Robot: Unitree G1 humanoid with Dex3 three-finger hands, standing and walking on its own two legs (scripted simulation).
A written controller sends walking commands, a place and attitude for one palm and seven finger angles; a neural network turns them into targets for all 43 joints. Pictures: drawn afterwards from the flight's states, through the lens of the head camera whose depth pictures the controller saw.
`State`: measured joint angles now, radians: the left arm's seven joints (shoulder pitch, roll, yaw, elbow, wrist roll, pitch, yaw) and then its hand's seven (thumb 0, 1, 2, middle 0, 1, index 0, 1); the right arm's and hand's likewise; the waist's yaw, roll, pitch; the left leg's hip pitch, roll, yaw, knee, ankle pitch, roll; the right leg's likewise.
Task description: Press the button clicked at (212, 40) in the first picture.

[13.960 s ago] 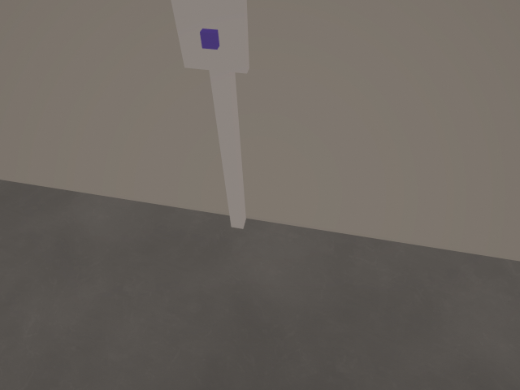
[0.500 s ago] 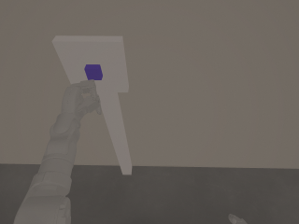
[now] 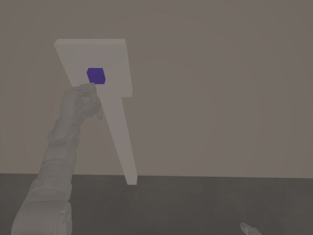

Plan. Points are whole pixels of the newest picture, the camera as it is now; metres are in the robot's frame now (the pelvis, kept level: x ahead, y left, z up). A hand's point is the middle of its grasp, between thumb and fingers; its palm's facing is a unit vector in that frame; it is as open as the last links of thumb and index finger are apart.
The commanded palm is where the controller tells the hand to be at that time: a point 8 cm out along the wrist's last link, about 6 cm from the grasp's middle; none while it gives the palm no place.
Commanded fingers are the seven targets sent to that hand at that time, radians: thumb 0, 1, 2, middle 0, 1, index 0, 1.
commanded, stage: aim a knuckle at the button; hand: left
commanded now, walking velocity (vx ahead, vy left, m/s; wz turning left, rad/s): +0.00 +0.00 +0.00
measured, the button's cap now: (96, 75) +0.51 +0.18 +0.15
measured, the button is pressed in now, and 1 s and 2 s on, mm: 0 0 7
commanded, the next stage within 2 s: press the button with the knuckle in 0.72 s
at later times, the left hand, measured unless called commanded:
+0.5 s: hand (100, 109) +0.41 +0.16 +0.11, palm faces -0.02 -1.00 +0.01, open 3.1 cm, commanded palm +0.38 +0.21 +0.12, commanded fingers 0.00 0.90 0.90 -1.30 -1.50 -1.30 -1.50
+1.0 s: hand (98, 106) +0.41 +0.16 +0.12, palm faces -0.01 -1.00 +0.00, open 3.1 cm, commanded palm +0.39 +0.22 +0.12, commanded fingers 0.00 0.90 0.90 -1.30 -1.50 -1.30 -1.50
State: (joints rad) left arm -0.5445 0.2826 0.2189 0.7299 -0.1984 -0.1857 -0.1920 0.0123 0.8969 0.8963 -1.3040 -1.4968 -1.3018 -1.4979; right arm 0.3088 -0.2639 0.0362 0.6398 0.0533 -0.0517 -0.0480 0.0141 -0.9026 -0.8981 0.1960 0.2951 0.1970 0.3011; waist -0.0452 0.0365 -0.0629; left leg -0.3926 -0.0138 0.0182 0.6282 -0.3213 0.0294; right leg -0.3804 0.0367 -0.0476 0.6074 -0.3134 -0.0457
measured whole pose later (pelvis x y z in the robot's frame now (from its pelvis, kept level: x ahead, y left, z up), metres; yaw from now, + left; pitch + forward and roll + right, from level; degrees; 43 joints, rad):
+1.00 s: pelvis +0.00 +0.01 +0.00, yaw +0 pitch +5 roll -1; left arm -0.57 0.27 0.21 0.72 -0.17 -0.17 -0.15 0.01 0.90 0.90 -1.31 -1.50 -1.30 -1.50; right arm 0.29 -0.26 0.05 0.63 0.04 -0.05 -0.05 0.01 -0.90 -0.90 0.20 0.30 0.20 0.30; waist -0.05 0.02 -0.05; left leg -0.41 -0.02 0.01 0.65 -0.33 0.04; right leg -0.40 0.03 -0.05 0.63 -0.32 -0.04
